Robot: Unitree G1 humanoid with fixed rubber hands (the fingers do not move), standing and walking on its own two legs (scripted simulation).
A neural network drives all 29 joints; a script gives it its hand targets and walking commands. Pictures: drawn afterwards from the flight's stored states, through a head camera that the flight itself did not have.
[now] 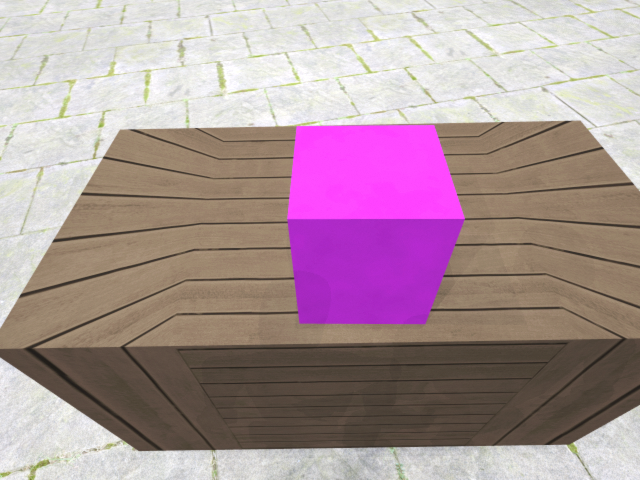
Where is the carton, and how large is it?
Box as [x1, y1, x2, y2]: [287, 125, 464, 323]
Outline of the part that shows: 433,125 297,126 287,220 299,323 425,323 464,219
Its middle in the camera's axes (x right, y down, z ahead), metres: +0.07 -0.02 +0.62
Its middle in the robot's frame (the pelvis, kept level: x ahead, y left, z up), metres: +0.49 -0.02 +0.02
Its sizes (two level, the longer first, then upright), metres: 0.210 0.200 0.250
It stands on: a pedestal, 0.66 m high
